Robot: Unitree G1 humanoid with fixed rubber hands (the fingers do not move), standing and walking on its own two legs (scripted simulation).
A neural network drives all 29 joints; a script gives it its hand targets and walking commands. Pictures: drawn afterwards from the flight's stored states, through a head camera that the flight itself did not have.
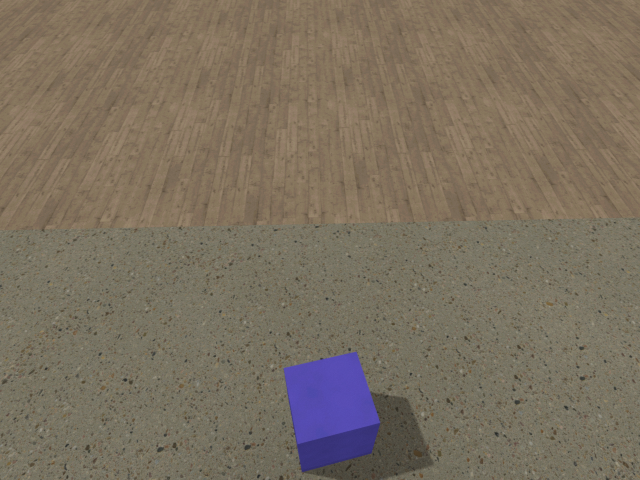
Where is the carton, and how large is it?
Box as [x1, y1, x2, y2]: [284, 352, 379, 471]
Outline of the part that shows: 356,352 284,368 289,404 302,471 371,452 379,425 379,420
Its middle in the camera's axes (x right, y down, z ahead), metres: +0.03 +0.48 +1.10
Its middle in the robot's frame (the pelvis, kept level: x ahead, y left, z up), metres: +0.47 +0.00 -0.66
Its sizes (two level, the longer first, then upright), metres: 0.210 0.200 0.250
